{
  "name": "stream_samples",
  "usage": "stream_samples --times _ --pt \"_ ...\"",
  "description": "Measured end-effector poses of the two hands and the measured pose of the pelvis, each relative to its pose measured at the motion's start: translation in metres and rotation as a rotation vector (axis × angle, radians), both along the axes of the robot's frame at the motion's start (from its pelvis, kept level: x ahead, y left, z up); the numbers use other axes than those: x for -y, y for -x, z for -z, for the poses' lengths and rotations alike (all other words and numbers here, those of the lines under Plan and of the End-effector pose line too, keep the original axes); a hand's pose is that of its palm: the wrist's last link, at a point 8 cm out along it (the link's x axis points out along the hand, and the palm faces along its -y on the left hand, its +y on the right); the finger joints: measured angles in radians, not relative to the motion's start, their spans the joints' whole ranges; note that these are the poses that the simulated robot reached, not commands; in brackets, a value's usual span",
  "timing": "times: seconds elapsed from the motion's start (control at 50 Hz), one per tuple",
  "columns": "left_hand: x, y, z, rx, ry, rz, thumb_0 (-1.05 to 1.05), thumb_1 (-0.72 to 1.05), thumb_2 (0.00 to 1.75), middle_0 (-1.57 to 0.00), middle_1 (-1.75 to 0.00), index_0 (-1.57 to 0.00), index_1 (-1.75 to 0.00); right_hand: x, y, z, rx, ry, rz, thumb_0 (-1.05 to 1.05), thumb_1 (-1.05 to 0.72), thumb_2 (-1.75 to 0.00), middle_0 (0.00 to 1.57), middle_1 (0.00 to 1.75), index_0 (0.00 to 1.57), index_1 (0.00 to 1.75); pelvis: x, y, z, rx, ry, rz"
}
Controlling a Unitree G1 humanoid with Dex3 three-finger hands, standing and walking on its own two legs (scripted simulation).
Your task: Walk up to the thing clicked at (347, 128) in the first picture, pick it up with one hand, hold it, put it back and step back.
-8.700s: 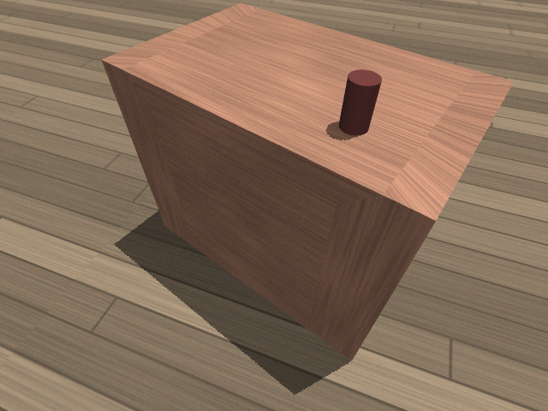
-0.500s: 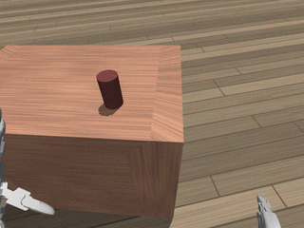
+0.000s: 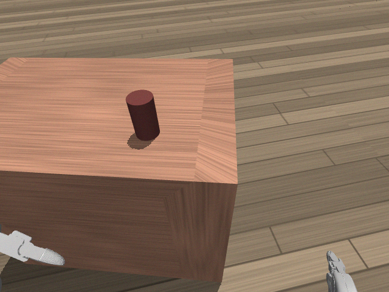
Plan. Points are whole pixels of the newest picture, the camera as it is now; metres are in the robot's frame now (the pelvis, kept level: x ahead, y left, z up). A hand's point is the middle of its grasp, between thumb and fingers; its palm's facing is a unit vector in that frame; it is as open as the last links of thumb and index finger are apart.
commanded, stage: go down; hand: left
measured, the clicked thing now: (144, 116) +0.52 +0.18 +0.08
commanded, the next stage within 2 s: none
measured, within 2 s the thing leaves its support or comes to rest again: neither
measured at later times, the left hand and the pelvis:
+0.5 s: hand (24, 145) +0.29 +0.31 +0.21, palm faces +0.30 -0.92 -0.26, open 17.5 cm; pelvis +0.00 +0.00 +0.00, yaw +0 degrees
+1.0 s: hand (19, 133) +0.32 +0.34 +0.21, palm faces +0.22 -0.97 -0.13, open 17.4 cm; pelvis +0.01 +0.01 +0.00, yaw +0 degrees
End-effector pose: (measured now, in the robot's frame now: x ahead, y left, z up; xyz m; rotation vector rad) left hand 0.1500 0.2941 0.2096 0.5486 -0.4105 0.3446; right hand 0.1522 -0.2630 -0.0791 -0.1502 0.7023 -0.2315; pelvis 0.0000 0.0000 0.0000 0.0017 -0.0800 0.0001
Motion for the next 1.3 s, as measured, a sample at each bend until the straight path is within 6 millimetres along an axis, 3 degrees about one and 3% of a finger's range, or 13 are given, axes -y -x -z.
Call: stream_samples --times 0.12,0.24,0.46,0.6,0.78,0.94,1.06,1.3 --pt "-0.007 -0.004 0.002 0.042 0.022 0.007 -0.01 -0.6 0.08 -0.06 -0.06 -0.04 -0.07 -0.001 -0.002 0.005 -0.023 -0.006 -0.001 -0.01 0.49 -0.06 0.06 0.05 0.05 0.05 0.0 0.0 0.003 -0.011 0.001 -0.003" --pt "-0.021 -0.02 0.002 0.038 0.058 0.002 -0.01 -0.59 0.08 -0.06 -0.06 -0.05 -0.07 -0.003 -0.006 0.006 -0.026 -0.003 0.003 -0.01 0.49 -0.06 0.06 0.05 0.05 0.05 0.0 0.002 0.005 -0.015 0.0 -0.01" --pt "-0.057 -0.091 -0.005 -0.094 0.202 0.082 -0.01 -0.56 0.08 -0.05 -0.04 -0.04 -0.05 -0.009 -0.005 0.008 -0.042 0.007 0.018 0.0 0.5 -0.06 0.06 0.05 0.05 0.05 0.0 0.001 0.003 -0.05 0.003 -0.011" --pt "-0.07 -0.119 -0.002 -0.164 0.306 0.136 -0.01 -0.52 0.1 -0.03 -0.03 -0.02 -0.04 -0.015 0.0 0.007 -0.036 0.01 0.026 -0.01 0.51 -0.06 0.06 0.05 0.05 0.05 -0.004 -0.007 0.002 -0.07 0.004 0.004" --pt "-0.075 -0.125 0.008 -0.198 0.352 0.147 -0.01 -0.49 0.1 -0.02 -0.02 -0.02 -0.03 -0.01 -0.005 0.004 -0.026 0.039 0.033 -0.01 0.51 -0.06 0.06 0.05 0.05 0.05 -0.009 -0.014 0.003 -0.079 0.006 0.013" --pt "-0.087 -0.127 0.0 -0.195 0.379 0.138 -0.01 -0.49 0.1 -0.03 -0.02 -0.02 -0.02 -0.01 -0.008 0.006 -0.044 0.057 0.017 0.0 0.51 -0.06 0.06 0.05 0.05 0.05 -0.007 -0.012 0.003 -0.084 0.008 0.002" --pt "-0.095 -0.141 -0.003 -0.26 0.441 0.155 -0.01 -0.54 0.09 -0.03 -0.02 -0.02 -0.02 -0.014 -0.01 0.007 -0.029 0.059 0.009 0.0 0.51 -0.06 0.06 0.05 0.05 0.05 -0.006 -0.007 0.003 -0.094 0.008 -0.007" --pt "-0.104 -0.171 0.0 -0.342 0.538 0.186 -0.01 -0.6 0.08 -0.03 -0.03 -0.03 -0.04 -0.011 0.009 0.004 -0.023 0.096 0.013 -0.01 0.52 -0.06 0.06 0.05 0.05 0.05 -0.004 -0.003 0.002 -0.126 0.006 0.002"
